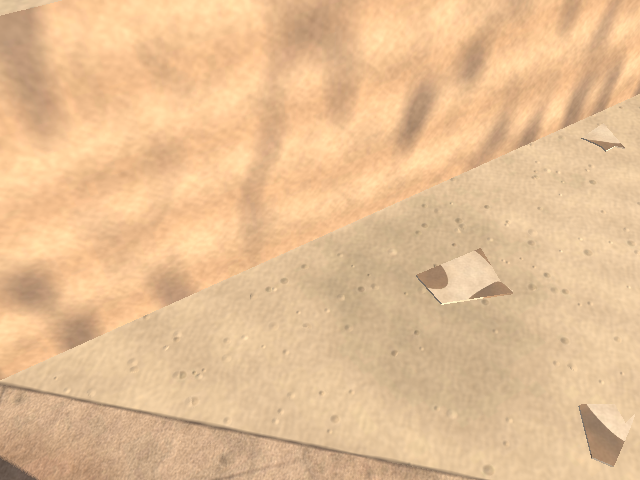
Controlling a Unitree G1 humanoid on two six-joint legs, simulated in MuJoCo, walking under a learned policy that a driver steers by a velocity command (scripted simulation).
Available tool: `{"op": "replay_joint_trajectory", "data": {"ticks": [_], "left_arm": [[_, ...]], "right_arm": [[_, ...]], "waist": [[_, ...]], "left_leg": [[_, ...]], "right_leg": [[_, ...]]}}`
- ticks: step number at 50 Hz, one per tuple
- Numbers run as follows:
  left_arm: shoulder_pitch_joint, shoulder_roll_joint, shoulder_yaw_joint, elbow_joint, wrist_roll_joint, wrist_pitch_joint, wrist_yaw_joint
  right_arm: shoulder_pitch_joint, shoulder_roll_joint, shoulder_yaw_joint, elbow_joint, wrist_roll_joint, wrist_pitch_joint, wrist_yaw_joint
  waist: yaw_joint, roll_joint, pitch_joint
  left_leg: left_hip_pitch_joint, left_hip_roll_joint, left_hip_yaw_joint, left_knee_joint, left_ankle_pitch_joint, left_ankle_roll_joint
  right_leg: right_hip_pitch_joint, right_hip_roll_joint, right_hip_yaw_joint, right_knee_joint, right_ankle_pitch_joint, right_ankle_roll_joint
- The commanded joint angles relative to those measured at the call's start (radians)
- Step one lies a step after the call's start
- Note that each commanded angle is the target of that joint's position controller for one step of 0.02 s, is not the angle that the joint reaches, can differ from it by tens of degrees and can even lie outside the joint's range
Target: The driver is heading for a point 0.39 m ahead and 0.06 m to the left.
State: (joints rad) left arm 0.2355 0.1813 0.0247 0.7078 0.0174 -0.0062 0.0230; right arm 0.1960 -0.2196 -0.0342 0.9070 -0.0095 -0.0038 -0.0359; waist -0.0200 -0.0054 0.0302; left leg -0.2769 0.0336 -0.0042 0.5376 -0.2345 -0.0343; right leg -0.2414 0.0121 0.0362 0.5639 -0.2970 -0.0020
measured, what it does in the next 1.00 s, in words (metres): walks ahead: right foot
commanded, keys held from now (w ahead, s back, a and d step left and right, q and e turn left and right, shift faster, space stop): no key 0.04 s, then w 0.06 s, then no key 0.38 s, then w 0.26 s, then no key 0.26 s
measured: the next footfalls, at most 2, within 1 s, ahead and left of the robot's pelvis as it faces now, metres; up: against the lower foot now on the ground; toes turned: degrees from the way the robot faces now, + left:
right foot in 0.78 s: +0.18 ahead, -0.13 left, +0.00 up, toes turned -1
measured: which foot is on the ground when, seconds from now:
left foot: down 0.00-0.78, up 0.80-1.00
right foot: down 0.00-0.54, up 0.56-0.76, down 0.78-1.00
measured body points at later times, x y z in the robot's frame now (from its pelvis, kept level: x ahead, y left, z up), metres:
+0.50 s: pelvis +0.04 +0.03 +0.00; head +0.04 +0.03 +0.45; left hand +0.16 +0.28 -0.11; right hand +0.16 -0.22 -0.12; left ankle +0.03 +0.14 -0.73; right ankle +0.00 -0.12 -0.73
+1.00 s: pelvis +0.14 -0.02 +0.01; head +0.16 -0.04 +0.46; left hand +0.18 +0.24 -0.11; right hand +0.27 -0.28 -0.12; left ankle +0.19 +0.12 -0.68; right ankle +0.09 -0.12 -0.73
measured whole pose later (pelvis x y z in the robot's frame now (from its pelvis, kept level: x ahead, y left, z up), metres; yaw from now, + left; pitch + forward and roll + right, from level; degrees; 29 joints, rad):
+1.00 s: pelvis +0.14 -0.02 +0.01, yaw +0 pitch +1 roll +0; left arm 0.32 0.22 0.04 0.85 0.01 -0.06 0.02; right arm 0.12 -0.28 -0.04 0.92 0.01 -0.05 0.00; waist 0.03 0.04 0.02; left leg -0.52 0.05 0.02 0.83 -0.28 -0.02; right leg -0.10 0.02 -0.03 0.32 -0.24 -0.03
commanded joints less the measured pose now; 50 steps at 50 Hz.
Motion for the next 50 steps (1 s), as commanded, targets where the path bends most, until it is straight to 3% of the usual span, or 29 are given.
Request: {"op": "replay_joint_trajectory", "data": {"ticks": [1,3,4,5,7,9,10,11,12,14,15,17,19,24,25,26,27,28,30,31,32,36,38,39,40,41,42,46,50], "left_arm": [[-0.010,0.108,0.028,-0.058,-0.002,-0.017,0.004],[0.020,0.106,0.029,-0.039,-0.003,-0.015,0.005],[0.033,0.192,0.060,-0.053,-0.025,-0.050,-0.058],[0.078,0.261,0.094,-0.027,-0.015,-0.067,-0.072],[0.015,0.182,0.078,-0.035,-0.022,-0.095,-0.061],[-0.207,0.013,0.007,-0.083,-0.060,-0.103,-0.083],[-0.137,0.032,0.021,-0.063,-0.051,-0.086,-0.097],[-0.018,0.096,0.049,-0.044,-0.031,-0.071,-0.091],[0.029,0.163,0.067,-0.017,-0.021,-0.057,-0.086],[0.040,0.159,0.073,-0.006,-0.004,-0.048,-0.077],[0.007,0.139,0.057,-0.027,-0.002,-0.024,-0.028],[0.028,0.125,0.048,-0.026,-0.011,-0.007,0.008],[0.022,0.131,0.046,-0.021,-0.011,0.001,0.020],[0.009,0.141,0.043,-0.002,-0.010,0.010,0.027],[0.018,0.186,0.058,0.004,-0.027,-0.019,-0.036],[0.032,0.224,0.078,0.029,-0.006,-0.028,-0.056],[0.030,0.230,0.088,0.031,0.020,-0.032,-0.055],[0.010,0.207,0.090,0.033,0.037,-0.039,-0.044],[-0.087,0.123,0.065,0.004,0.052,-0.081,-0.011],[-0.193,0.106,0.057,-0.040,-0.072,-0.077,-0.004],[-0.171,0.132,0.056,-0.041,-0.082,-0.082,-0.002],[0.026,0.116,0.057,0.060,-0.046,-0.091,-0.021],[0.160,0.148,0.075,0.109,-0.043,-0.074,-0.012],[0.232,0.213,0.090,0.107,-0.039,-0.069,0.002],[0.267,0.357,0.114,0.090,-0.024,-0.065,0.001],[0.244,0.299,0.099,0.093,-0.013,-0.073,-0.005],[0.175,0.242,0.080,0.076,-0.016,-0.080,-0.008],[0.055,0.189,0.055,0.062,-0.014,-0.071,-0.008],[0.070,0.215,0.056,0.101,-0.010,-0.054,0.006]], "right_arm": [[-0.016,-0.085,-0.017,-0.026,0.002,-0.014,-0.004],[0.010,-0.082,-0.016,0.001,0.004,-0.014,-0.005],[-0.018,-0.134,-0.034,-0.057,0.006,-0.053,0.051],[-0.023,-0.148,-0.043,-0.057,-0.004,-0.068,0.066],[-0.024,-0.087,-0.035,-0.053,-0.024,-0.082,0.059],[-0.024,0.016,0.004,-0.069,0.015,-0.106,0.067],[-0.062,-0.008,0.014,-0.086,0.046,-0.108,0.087],[-0.114,-0.094,0.000,-0.098,0.066,-0.096,0.108],[-0.066,-0.121,-0.013,-0.089,0.048,-0.084,0.116],[-0.048,-0.141,-0.020,-0.078,0.027,-0.079,0.114],[-0.005,-0.167,-0.020,-0.043,0.002,-0.057,0.069],[0.013,-0.132,-0.009,-0.032,0.005,-0.045,0.028],[-0.018,-0.110,-0.004,-0.030,0.010,-0.037,0.016],[-0.059,-0.114,-0.004,-0.003,0.010,-0.024,0.019],[-0.116,-0.126,-0.008,-0.055,0.034,-0.056,0.080],[-0.071,-0.190,-0.037,-0.028,0.015,-0.063,0.101],[0.009,-0.246,-0.065,-0.007,-0.008,-0.067,0.099],[0.096,-0.257,-0.078,0.017,-0.018,-0.076,0.079],[0.099,-0.175,-0.052,-0.021,-0.010,-0.099,0.020],[0.060,-0.218,-0.057,0.007,0.047,-0.076,0.013],[0.059,-0.215,-0.057,-0.005,0.046,-0.069,0.007],[-0.052,-0.217,-0.056,-0.027,0.053,-0.037,0.017],[-0.038,-0.163,-0.037,-0.016,0.042,-0.037,0.024],[-0.063,-0.085,-0.012,-0.030,0.018,-0.047,0.031],[-0.068,-0.063,-0.003,-0.074,0.006,-0.069,0.026],[-0.062,-0.142,-0.022,-0.071,0.028,-0.079,0.024],[-0.045,-0.180,-0.033,-0.058,0.044,-0.081,0.029],[-0.027,-0.123,-0.026,-0.018,0.018,-0.058,0.038],[-0.088,-0.077,-0.002,-0.030,0.010,-0.045,0.033]], "waist": [[0.005,-0.010,-0.002],[0.008,-0.012,-0.028],[0.002,0.043,0.091],[0.026,-0.025,0.103],[0.017,-0.105,0.056],[-0.084,-0.024,-0.031],[-0.025,-0.002,-0.056],[0.050,0.042,-0.054],[0.029,0.005,-0.045],[0.037,0.036,-0.044],[0.012,-0.030,-0.085],[0.017,-0.009,-0.136],[0.020,0.020,-0.122],[0.019,0.015,-0.057],[0.031,0.051,0.006],[0.006,0.070,0.034],[-0.025,0.092,0.064],[-0.059,0.130,0.070],[-0.089,0.188,0.045],[-0.070,0.191,0.062],[-0.063,0.161,0.007],[0.046,0.141,-0.035],[0.106,0.091,-0.056],[0.137,-0.078,-0.072],[0.124,-0.319,-0.085],[0.109,-0.229,-0.059],[0.073,-0.152,-0.007],[0.017,-0.102,-0.001],[0.025,-0.119,-0.044]], "left_leg": [[0.043,0.010,-0.018,-0.070,0.010,0.028],[0.046,-0.005,-0.001,-0.061,-0.071,0.031],[-0.050,-0.009,0.011,-0.128,-0.336,0.044],[-0.100,-0.027,0.026,-0.091,-0.395,0.046],[-0.098,-0.034,0.060,-0.009,-0.145,0.020],[0.188,0.050,-0.034,-0.183,0.172,0.034],[0.202,0.058,-0.080,-0.211,0.221,0.047],[0.102,0.040,-0.088,-0.186,0.134,0.074],[0.075,0.033,-0.061,-0.192,0.095,0.076],[0.068,0.026,-0.048,-0.188,0.119,0.069],[0.117,0.036,-0.053,-0.117,0.274,0.091],[0.148,0.035,-0.037,-0.084,0.413,0.095],[0.146,0.028,-0.028,-0.073,0.399,0.088],[0.115,0.023,-0.031,-0.076,0.336,0.084],[0.070,0.024,-0.044,-0.147,0.092,0.080],[0.071,0.029,-0.065,-0.197,-0.203,0.109],[0.074,0.079,-0.138,-0.262,-0.436,0.169],[0.149,0.173,-0.271,-0.330,-0.551,0.238],[0.173,0.339,-0.480,-0.418,-0.509,0.324],[0.230,0.298,-0.465,-0.378,-0.314,0.310],[0.302,0.296,-0.416,-0.362,-0.222,0.295],[0.075,0.153,-0.161,-0.307,-0.092,0.215],[-0.100,0.103,-0.099,-0.171,-0.089,0.164],[-0.201,0.015,-0.003,0.109,-0.099,0.086],[-0.401,-0.077,0.048,0.365,-0.323,0.033],[-0.466,-0.021,-0.028,0.541,-0.412,0.033],[-0.496,0.024,-0.045,0.600,-0.346,0.045],[-0.351,0.047,0.003,0.456,-0.105,0.024],[-0.161,0.001,0.041,0.166,0.049,0.005]], "right_leg": [[-0.088,-0.056,0.076,-0.170,-0.068,-0.038],[-0.071,-0.044,0.066,-0.175,-0.159,-0.043],[-0.156,-0.073,0.116,-0.265,-0.468,-0.093],[-0.113,-0.122,0.175,-0.313,-0.538,-0.141],[0.001,-0.215,0.273,-0.354,-0.433,-0.171],[-0.140,-0.114,0.147,-0.255,-0.182,-0.043],[-0.107,-0.064,0.070,-0.229,-0.046,0.004],[-0.007,-0.042,0.020,-0.228,0.050,0.018],[0.045,-0.023,0.000,-0.201,0.068,0.014],[0.071,-0.029,-0.021,-0.185,0.135,-0.001],[0.090,-0.052,0.020,-0.126,0.294,-0.008],[0.103,-0.061,0.016,-0.107,0.395,-0.003],[0.083,-0.060,0.012,-0.104,0.346,0.007],[0.048,-0.059,0.008,-0.108,0.279,0.022],[-0.020,-0.030,-0.034,-0.163,0.059,0.024],[-0.050,-0.011,-0.046,-0.164,-0.142,0.007],[-0.102,0.003,-0.057,-0.121,-0.265,-0.015],[-0.181,0.010,-0.075,-0.029,-0.257,-0.024],[-0.224,-0.038,-0.032,0.181,-0.220,-0.043],[-0.339,-0.062,0.013,0.215,-0.219,-0.041],[-0.369,-0.075,0.007,0.224,-0.235,-0.045],[0.035,-0.006,-0.116,-0.086,0.075,-0.029],[0.281,0.004,-0.100,-0.122,0.116,-0.028],[0.364,-0.166,0.131,-0.233,0.075,-0.071],[0.413,-0.390,0.479,-0.316,0.202,-0.222],[0.357,-0.441,0.554,-0.330,0.209,-0.314],[0.326,-0.401,0.447,-0.307,0.284,-0.288],[0.186,-0.240,0.117,-0.318,0.660,-0.183],[0.118,-0.187,0.000,-0.288,0.756,-0.171]]}}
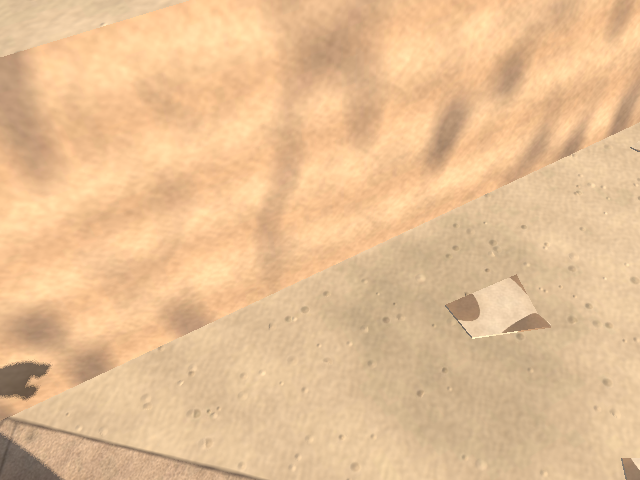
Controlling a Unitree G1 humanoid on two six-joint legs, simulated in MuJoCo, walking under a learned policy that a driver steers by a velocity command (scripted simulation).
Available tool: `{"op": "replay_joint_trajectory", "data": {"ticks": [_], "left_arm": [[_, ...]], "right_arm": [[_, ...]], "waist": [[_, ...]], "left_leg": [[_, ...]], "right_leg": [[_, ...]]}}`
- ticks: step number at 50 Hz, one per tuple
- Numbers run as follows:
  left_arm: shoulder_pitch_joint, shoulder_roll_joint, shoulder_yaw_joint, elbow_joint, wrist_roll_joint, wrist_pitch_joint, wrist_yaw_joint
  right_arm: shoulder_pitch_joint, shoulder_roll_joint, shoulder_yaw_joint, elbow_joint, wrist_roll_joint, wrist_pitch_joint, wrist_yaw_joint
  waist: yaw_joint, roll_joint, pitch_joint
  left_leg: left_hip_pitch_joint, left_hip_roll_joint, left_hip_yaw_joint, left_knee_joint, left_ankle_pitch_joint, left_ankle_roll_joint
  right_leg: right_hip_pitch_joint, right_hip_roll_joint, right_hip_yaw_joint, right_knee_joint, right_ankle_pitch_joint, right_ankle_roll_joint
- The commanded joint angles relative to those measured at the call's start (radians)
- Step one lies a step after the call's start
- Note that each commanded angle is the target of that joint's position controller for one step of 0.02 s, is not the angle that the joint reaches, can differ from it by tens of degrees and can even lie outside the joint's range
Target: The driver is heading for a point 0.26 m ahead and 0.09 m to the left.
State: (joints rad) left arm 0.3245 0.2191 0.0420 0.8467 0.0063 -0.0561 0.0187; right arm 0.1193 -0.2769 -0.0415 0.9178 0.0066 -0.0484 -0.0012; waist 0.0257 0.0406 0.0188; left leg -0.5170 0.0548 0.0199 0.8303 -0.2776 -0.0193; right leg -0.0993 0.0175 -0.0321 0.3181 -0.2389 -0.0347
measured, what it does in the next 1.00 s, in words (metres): steps on the spot: left foot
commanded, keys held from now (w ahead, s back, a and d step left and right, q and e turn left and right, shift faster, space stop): no key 1.00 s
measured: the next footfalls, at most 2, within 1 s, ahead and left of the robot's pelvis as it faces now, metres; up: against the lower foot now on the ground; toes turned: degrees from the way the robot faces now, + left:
left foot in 0.12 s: +0.16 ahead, +0.12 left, +0.00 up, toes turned +1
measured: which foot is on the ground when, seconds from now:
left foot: up 0.00-0.10, down 0.12-1.00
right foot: down 0.00-1.00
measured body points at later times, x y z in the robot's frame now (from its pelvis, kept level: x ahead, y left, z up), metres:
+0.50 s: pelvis +0.08 +0.02 -0.01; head +0.09 +0.02 +0.44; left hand +0.12 +0.28 -0.16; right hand +0.20 -0.23 -0.14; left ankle +0.12 +0.12 -0.75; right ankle +0.00 -0.11 -0.75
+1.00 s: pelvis +0.07 +0.02 -0.01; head +0.08 +0.02 +0.44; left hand +0.07 +0.26 -0.17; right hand +0.16 -0.24 -0.15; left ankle +0.12 +0.12 -0.75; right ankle +0.00 -0.11 -0.75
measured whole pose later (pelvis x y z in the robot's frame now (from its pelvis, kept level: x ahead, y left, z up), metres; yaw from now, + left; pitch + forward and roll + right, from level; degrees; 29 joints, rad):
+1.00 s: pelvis +0.07 +0.02 -0.01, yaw +1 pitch -2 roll +0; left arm 0.30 0.20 0.01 1.09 0.01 -0.01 0.05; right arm 0.10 -0.22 -0.03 1.07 0.00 0.02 -0.04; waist 0.00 0.00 0.04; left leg -0.30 -0.01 0.01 0.50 -0.18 0.03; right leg -0.08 0.00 -0.02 0.46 -0.36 0.00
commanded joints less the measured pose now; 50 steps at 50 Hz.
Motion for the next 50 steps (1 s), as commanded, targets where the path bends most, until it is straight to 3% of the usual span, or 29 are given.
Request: {"op": "replay_joint_trajectory", "data": {"ticks": [1,4,5,6,7,8,9,10,11,13,15,16,20,22,29,50], "left_arm": [[-0.014,0.190,0.042,-0.027,-0.003,-0.002,0.010],[-0.058,0.182,0.039,-0.009,-0.021,0.002,0.008],[-0.066,0.174,0.036,-0.001,-0.026,0.003,0.006],[-0.029,0.158,0.031,0.018,-0.019,0.000,0.004],[-0.001,0.137,0.022,0.023,0.006,-0.006,0.006],[0.106,0.060,0.001,0.040,0.020,-0.003,0.010],[0.078,0.061,-0.001,0.051,0.013,0.014,0.021],[0.022,0.083,0.005,0.038,-0.003,0.032,0.029],[-0.003,0.089,0.007,0.039,-0.007,0.046,0.038],[0.015,0.099,0.007,0.060,0.006,0.068,0.046],[0.019,0.105,0.002,0.079,0.016,0.072,0.039],[0.006,0.134,0.007,0.090,0.010,0.065,0.036],[-0.010,0.133,0.008,0.119,0.010,0.036,0.025],[-0.007,0.118,0.005,0.137,0.005,0.033,0.021],[-0.016,0.109,0.000,0.172,0.004,0.051,0.025],[0.036,0.067,-0.021,0.231,0.002,0.035,0.031]], "right_arm": [[-0.021,-0.031,0.004,-0.043,-0.005,0.004,-0.002],[-0.024,-0.065,-0.004,-0.042,-0.005,0.008,0.000],[-0.001,-0.078,-0.011,-0.030,-0.012,0.006,-0.002],[0.024,-0.110,-0.022,-0.020,-0.021,0.005,-0.009],[0.060,-0.168,-0.036,-0.020,-0.025,0.006,-0.020],[0.050,-0.180,-0.035,-0.015,-0.030,0.014,-0.029],[0.046,-0.087,-0.014,-0.004,-0.015,0.024,-0.027],[0.010,-0.054,-0.001,-0.003,-0.010,0.028,-0.025],[-0.027,-0.060,0.000,-0.005,-0.015,0.028,-0.023],[-0.099,-0.082,-0.002,-0.018,-0.016,0.025,-0.021],[-0.148,-0.073,0.001,-0.020,-0.005,0.028,-0.022],[-0.141,-0.069,0.002,-0.018,-0.005,0.026,-0.021],[-0.072,-0.083,-0.004,0.025,-0.006,0.011,-0.018],[-0.063,-0.076,-0.005,0.036,-0.005,0.019,-0.017],[-0.080,-0.065,-0.008,0.061,-0.005,0.046,-0.020],[-0.038,-0.053,-0.009,0.125,-0.002,0.056,-0.043]], "waist": [[-0.017,-0.171,-0.044],[-0.038,-0.160,-0.044],[-0.057,-0.137,-0.051],[-0.062,-0.101,-0.063],[-0.057,-0.038,-0.118],[0.009,0.112,-0.199],[-0.022,0.127,-0.206],[-0.017,0.121,-0.149],[-0.011,0.114,-0.119],[0.020,0.109,-0.085],[0.028,0.065,-0.032],[0.000,0.009,0.008],[-0.022,-0.056,-0.066],[-0.024,-0.061,-0.093],[-0.022,-0.047,-0.042],[-0.029,-0.044,0.017]], "left_leg": [[0.112,-0.029,0.016,-0.164,0.122,-0.011],[0.194,-0.037,0.001,-0.288,0.196,0.022],[0.258,-0.048,0.005,-0.371,0.267,0.042],[0.343,-0.030,-0.023,-0.434,0.392,0.063],[0.471,0.066,-0.117,-0.397,0.690,0.092],[0.608,0.186,-0.230,-0.345,0.803,0.220],[0.549,0.236,-0.318,-0.406,0.646,0.291],[0.480,0.223,-0.337,-0.454,0.450,0.282],[0.435,0.203,-0.335,-0.481,0.306,0.256],[0.311,0.166,-0.288,-0.511,0.114,0.196],[0.206,0.079,-0.171,-0.515,-0.101,0.110],[0.217,0.037,-0.125,-0.499,-0.091,0.086],[0.376,0.013,-0.086,-0.361,0.412,0.108],[0.416,0.016,-0.082,-0.336,0.512,0.123],[0.387,-0.001,-0.067,-0.351,0.394,0.109],[0.368,-0.014,-0.073,-0.391,0.191,0.082]], "right_leg": [[-0.024,-0.204,0.077,-0.037,0.693,-0.143],[-0.025,-0.223,0.108,0.006,0.594,-0.132],[-0.029,-0.203,0.110,0.042,0.529,-0.110],[-0.042,-0.164,0.103,0.086,0.473,-0.076],[-0.089,-0.111,0.067,0.162,0.318,-0.027],[-0.187,-0.049,0.040,0.258,0.002,0.033],[-0.187,-0.034,0.045,0.307,-0.211,0.071],[-0.213,-0.039,0.058,0.309,-0.275,0.078],[-0.225,-0.043,0.064,0.297,-0.262,0.077],[-0.145,-0.058,0.072,0.195,-0.140,0.068],[-0.082,-0.059,0.062,0.089,-0.044,0.043],[-0.118,-0.052,0.057,0.102,-0.056,0.029],[-0.102,-0.068,0.074,0.077,0.127,0.028],[-0.090,-0.066,0.067,0.083,0.175,0.034],[-0.098,-0.059,0.056,0.069,0.117,0.029],[-0.159,-0.051,0.041,0.034,-0.020,0.022]]}}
